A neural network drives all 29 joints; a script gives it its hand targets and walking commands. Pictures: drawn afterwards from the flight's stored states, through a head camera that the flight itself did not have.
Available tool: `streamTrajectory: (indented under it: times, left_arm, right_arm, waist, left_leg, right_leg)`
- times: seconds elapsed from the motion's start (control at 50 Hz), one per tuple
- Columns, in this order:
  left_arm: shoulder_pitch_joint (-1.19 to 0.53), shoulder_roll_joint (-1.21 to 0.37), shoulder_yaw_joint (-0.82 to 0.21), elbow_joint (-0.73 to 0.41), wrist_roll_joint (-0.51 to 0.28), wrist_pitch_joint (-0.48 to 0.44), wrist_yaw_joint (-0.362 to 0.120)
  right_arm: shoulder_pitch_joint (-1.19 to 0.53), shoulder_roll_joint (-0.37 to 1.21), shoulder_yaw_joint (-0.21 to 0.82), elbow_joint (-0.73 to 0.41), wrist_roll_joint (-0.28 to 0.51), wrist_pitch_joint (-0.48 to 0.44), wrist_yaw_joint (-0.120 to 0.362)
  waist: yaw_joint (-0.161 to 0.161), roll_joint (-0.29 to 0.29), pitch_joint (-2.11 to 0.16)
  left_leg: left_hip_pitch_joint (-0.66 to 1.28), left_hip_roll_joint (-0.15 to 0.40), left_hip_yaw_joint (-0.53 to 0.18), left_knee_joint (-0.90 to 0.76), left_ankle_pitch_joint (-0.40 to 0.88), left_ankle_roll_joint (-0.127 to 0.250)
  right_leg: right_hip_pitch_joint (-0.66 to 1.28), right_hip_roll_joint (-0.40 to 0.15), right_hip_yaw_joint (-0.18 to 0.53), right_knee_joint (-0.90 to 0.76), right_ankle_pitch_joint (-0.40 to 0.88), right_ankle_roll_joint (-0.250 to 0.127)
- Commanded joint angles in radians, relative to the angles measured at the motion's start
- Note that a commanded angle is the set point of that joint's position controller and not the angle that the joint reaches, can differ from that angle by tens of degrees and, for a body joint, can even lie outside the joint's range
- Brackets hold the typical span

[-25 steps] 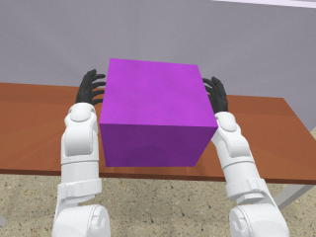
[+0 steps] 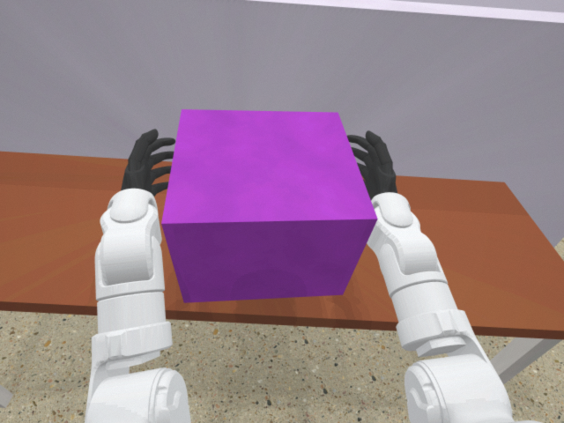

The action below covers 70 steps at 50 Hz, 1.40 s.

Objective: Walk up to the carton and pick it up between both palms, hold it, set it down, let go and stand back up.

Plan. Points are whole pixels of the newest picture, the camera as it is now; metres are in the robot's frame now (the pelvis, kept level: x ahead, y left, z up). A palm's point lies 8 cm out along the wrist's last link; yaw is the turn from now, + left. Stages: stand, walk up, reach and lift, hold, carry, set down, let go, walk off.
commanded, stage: hold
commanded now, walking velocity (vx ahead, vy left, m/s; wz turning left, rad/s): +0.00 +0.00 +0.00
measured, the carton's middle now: (263, 204) +0.37 +0.00 +0.15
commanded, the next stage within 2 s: none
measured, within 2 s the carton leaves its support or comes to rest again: neither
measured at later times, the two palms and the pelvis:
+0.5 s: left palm (132, 188) +0.36 +0.17 +0.20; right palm (373, 191) +0.35 -0.15 +0.19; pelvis -0.01 +0.01 +0.00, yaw -1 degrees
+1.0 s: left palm (130, 194) +0.35 +0.17 +0.19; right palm (372, 188) +0.35 -0.15 +0.19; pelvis +0.00 +0.00 +0.00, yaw +0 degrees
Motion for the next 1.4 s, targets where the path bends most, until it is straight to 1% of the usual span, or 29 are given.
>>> streamTrajectory:
  times: [0.0,0.04,0.1,0.16,0.24,0.28,0.32,0.4,0.42,0.46,0.52,0.54,0.64,0.7,0.76,0.78,0.8,0.82,0.84,0.88,0.94,0.98,1.02,1.08,1.16,1.18,1.2,1.28,1.38]
  left_arm:
    - [-0.523,-0.440,-0.478,-0.109,-0.110,-0.029,-0.137]
    - [-0.530,-0.447,-0.484,-0.116,-0.113,-0.023,-0.139]
    - [-0.540,-0.460,-0.493,-0.107,-0.115,-0.013,-0.134]
    - [-0.553,-0.470,-0.493,-0.089,-0.110,-0.004,-0.131]
    - [-0.587,-0.488,-0.504,-0.080,-0.113,-0.003,-0.122]
    - [-0.597,-0.500,-0.515,-0.077,-0.117,-0.002,-0.115]
    - [-0.583,-0.508,-0.522,-0.078,-0.122,-0.004,-0.107]
    - [-0.580,-0.513,-0.524,-0.076,-0.120,-0.005,-0.090]
    - [-0.582,-0.512,-0.522,-0.069,-0.117,-0.004,-0.086]
    - [-0.571,-0.510,-0.513,-0.069,-0.111,-0.004,-0.082]
    - [-0.546,-0.498,-0.501,-0.070,-0.109,-0.004,-0.080]
    - [-0.550,-0.501,-0.507,-0.074,-0.116,-0.007,-0.081]
    - [-0.526,-0.472,-0.493,-0.099,-0.111,-0.009,-0.085]
    - [-0.512,-0.460,-0.495,-0.121,-0.111,-0.007,-0.096]
    - [-0.514,-0.453,-0.500,-0.134,-0.109,-0.003,-0.108]
    - [-0.515,-0.451,-0.501,-0.140,-0.110,-0.003,-0.112]
    - [-0.505,-0.447,-0.496,-0.137,-0.106,0.000,-0.116]
    - [-0.510,-0.450,-0.512,-0.160,-0.110,0.000,-0.119]
    - [-0.504,-0.447,-0.509,-0.155,-0.110,0.003,-0.124]
    - [-0.519,-0.454,-0.521,-0.161,-0.116,0.004,-0.129]
    - [-0.527,-0.459,-0.527,-0.170,-0.119,0.003,-0.131]
    - [-0.522,-0.459,-0.522,-0.153,-0.116,0.005,-0.132]
    - [-0.534,-0.460,-0.519,-0.148,-0.118,0.003,-0.131]
    - [-0.549,-0.460,-0.502,-0.118,-0.115,0.001,-0.128]
    - [-0.570,-0.467,-0.474,-0.069,-0.109,-0.004,-0.123]
    - [-0.575,-0.472,-0.475,-0.062,-0.112,-0.006,-0.121]
    - [-0.583,-0.478,-0.469,-0.047,-0.110,-0.007,-0.119]
    - [-0.600,-0.486,-0.471,-0.031,-0.114,-0.015,-0.107]
    - [-0.611,-0.499,-0.486,-0.020,-0.113,-0.017,-0.098]
  right_arm:
    - [-0.663,0.550,0.434,-0.301,0.062,-0.023,0.053]
    - [-0.665,0.547,0.428,-0.305,0.063,-0.017,0.054]
    - [-0.673,0.538,0.412,-0.293,0.062,-0.013,0.062]
    - [-0.672,0.527,0.378,-0.266,0.053,-0.009,0.072]
    - [-0.685,0.516,0.341,-0.232,0.038,-0.015,0.091]
    - [-0.693,0.510,0.321,-0.227,0.035,-0.023,0.100]
    - [-0.686,0.507,0.322,-0.221,0.037,-0.028,0.106]
    - [-0.706,0.496,0.327,-0.224,0.041,-0.040,0.117]
    - [-0.719,0.495,0.329,-0.227,0.039,-0.042,0.120]
    - [-0.712,0.497,0.332,-0.222,0.044,-0.042,0.122]
    - [-0.720,0.503,0.361,-0.257,0.055,-0.046,0.116]
    - [-0.724,0.508,0.372,-0.270,0.060,-0.048,0.114]
    - [-0.708,0.520,0.421,-0.308,0.081,-0.040,0.094]
    - [-0.673,0.527,0.436,-0.318,0.088,-0.029,0.078]
    - [-0.651,0.527,0.440,-0.317,0.093,-0.017,0.066]
    - [-0.638,0.526,0.440,-0.311,0.094,-0.013,0.064]
    - [-0.635,0.527,0.441,-0.314,0.094,-0.009,0.061]
    - [-0.629,0.527,0.442,-0.326,0.096,-0.008,0.059]
    - [-0.620,0.526,0.439,-0.324,0.098,-0.002,0.055]
    - [-0.625,0.525,0.432,-0.328,0.094,0.000,0.054]
    - [-0.637,0.529,0.428,-0.341,0.091,0.001,0.055]
    - [-0.637,0.525,0.422,-0.329,0.085,0.005,0.057]
    - [-0.654,0.530,0.420,-0.332,0.082,0.001,0.062]
    - [-0.675,0.530,0.408,-0.309,0.073,0.000,0.069]
    - [-0.711,0.531,0.380,-0.280,0.054,-0.010,0.083]
    - [-0.707,0.531,0.371,-0.262,0.050,-0.011,0.087]
    - [-0.721,0.532,0.365,-0.251,0.046,-0.016,0.091]
    - [-0.732,0.533,0.347,-0.231,0.037,-0.029,0.101]
    - [-0.728,0.526,0.322,-0.191,0.028,-0.039,0.109]
  waist:
    - [0.009,0.024,-0.356]
    - [0.006,0.027,-0.345]
    - [0.004,0.050,-0.327]
    - [-0.001,0.068,-0.298]
    - [-0.011,0.091,-0.291]
    - [-0.018,0.105,-0.304]
    - [-0.015,0.116,-0.320]
    - [-0.007,0.114,-0.350]
    - [0.000,0.112,-0.346]
    - [0.006,0.102,-0.348]
    - [0.017,0.074,-0.362]
    - [0.014,0.068,-0.376]
    - [0.024,0.038,-0.386]
    - [0.014,0.040,-0.378]
    - [0.001,0.046,-0.369]
    - [-0.002,0.055,-0.366]
    - [0.000,0.051,-0.360]
    - [-0.009,0.062,-0.365]
    - [-0.013,0.065,-0.356]
    - [-0.019,0.078,-0.346]
    - [-0.015,0.082,-0.348]
    - [-0.013,0.076,-0.329]
    - [-0.005,0.076,-0.334]
    - [0.005,0.060,-0.324]
    - [0.020,0.045,-0.321]
    - [0.016,0.051,-0.320]
    - [0.019,0.049,-0.316]
    - [0.017,0.054,-0.345]
    - [0.004,0.083,-0.338]
  left_leg:
    - [0.002,-0.050,0.044,-0.032,0.163,0.017]
    - [0.012,-0.048,0.044,-0.030,0.171,0.015]
    - [0.021,-0.040,0.041,-0.034,0.172,0.008]
    - [0.017,-0.032,0.042,-0.043,0.138,0.002]
    - [0.014,-0.025,0.044,-0.051,0.108,-0.008]
    - [0.017,-0.021,0.043,-0.050,0.101,-0.015]
    - [0.030,-0.018,0.039,-0.043,0.123,-0.020]
    - [0.051,-0.015,0.037,-0.031,0.148,-0.022]
    - [0.045,-0.016,0.038,-0.033,0.142,-0.021]
    - [0.048,-0.015,0.039,-0.032,0.149,-0.019]
    - [0.048,-0.020,0.041,-0.024,0.188,-0.010]
    - [0.053,-0.022,0.041,-0.017,0.200,-0.008]
    - [0.055,-0.034,0.045,-0.006,0.258,0.002]
    - [0.049,-0.043,0.045,-0.001,0.267,0.002]
    - [0.045,-0.046,0.042,0.001,0.260,0.001]
    - [0.043,-0.047,0.042,-0.001,0.256,0.000]
    - [0.042,-0.048,0.043,-0.001,0.254,0.001]
    - [0.042,-0.047,0.040,0.001,0.262,-0.002]
    - [0.041,-0.049,0.039,0.003,0.256,-0.002]
    - [0.035,-0.048,0.037,-0.002,0.241,-0.005]
    - [0.032,-0.044,0.035,-0.004,0.237,-0.006]
    - [0.030,-0.042,0.036,-0.009,0.225,-0.006]
    - [0.028,-0.039,0.038,-0.014,0.213,-0.004]
    - [0.020,-0.035,0.038,-0.024,0.185,0.001]
    - [-0.001,-0.027,0.046,-0.048,0.112,0.010]
    - [-0.004,-0.027,0.047,-0.052,0.100,0.009]
    - [-0.007,-0.025,0.048,-0.054,0.088,0.010]
    - [-0.002,-0.024,0.049,-0.051,0.086,0.006]
    - [0.010,-0.020,0.047,-0.051,0.077,0.000]
  right_leg:
    - [0.155,0.002,0.006,0.000,0.301,0.091]
    - [0.141,0.009,0.003,-0.006,0.272,0.082]
    - [0.115,0.020,-0.005,-0.014,0.216,0.066]
    - [0.090,0.025,-0.010,-0.025,0.140,0.051]
    - [0.065,0.029,-0.015,-0.032,0.081,0.041]
    - [0.056,0.031,-0.020,-0.031,0.065,0.037]
    - [0.054,0.034,-0.020,-0.028,0.072,0.035]
    - [0.048,0.036,-0.020,-0.027,0.079,0.035]
    - [0.045,0.038,-0.020,-0.027,0.072,0.035]
    - [0.050,0.038,-0.017,-0.026,0.080,0.034]
    - [0.078,0.038,-0.014,-0.019,0.130,0.042]
    - [0.083,0.038,-0.012,-0.017,0.147,0.045]
    - [0.129,0.033,-0.005,-0.008,0.245,0.059]
    - [0.151,0.025,0.001,0.001,0.309,0.068]
    - [0.156,0.019,0.001,0.002,0.330,0.073]
    - [0.157,0.017,0.002,0.004,0.333,0.075]
    - [0.156,0.015,0.005,0.003,0.340,0.076]
    - [0.159,0.016,0.002,0.008,0.350,0.076]
    - [0.158,0.013,0.005,0.005,0.348,0.078]
    - [0.147,0.013,0.002,0.005,0.327,0.078]
    - [0.137,0.015,-0.001,0.004,0.300,0.073]
    - [0.130,0.016,-0.001,-0.002,0.273,0.070]
    - [0.123,0.018,-0.001,-0.006,0.245,0.065]
    - [0.113,0.021,-0.004,-0.014,0.196,0.059]
    - [0.094,0.023,-0.010,-0.024,0.105,0.052]
    - [0.091,0.022,-0.011,-0.026,0.091,0.051]
    - [0.085,0.023,-0.011,-0.028,0.075,0.050]
    - [0.085,0.024,-0.015,-0.026,0.068,0.049]
    - [0.064,0.022,-0.016,-0.028,0.054,0.044]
